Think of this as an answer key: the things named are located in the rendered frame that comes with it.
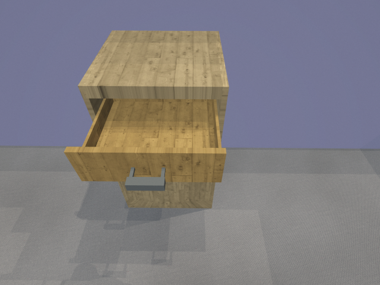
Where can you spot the cabinet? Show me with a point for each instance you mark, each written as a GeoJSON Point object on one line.
{"type": "Point", "coordinates": [160, 65]}

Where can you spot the drawer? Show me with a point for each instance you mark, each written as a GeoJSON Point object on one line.
{"type": "Point", "coordinates": [182, 135]}

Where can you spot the handle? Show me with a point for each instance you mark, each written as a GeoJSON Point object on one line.
{"type": "Point", "coordinates": [145, 183]}

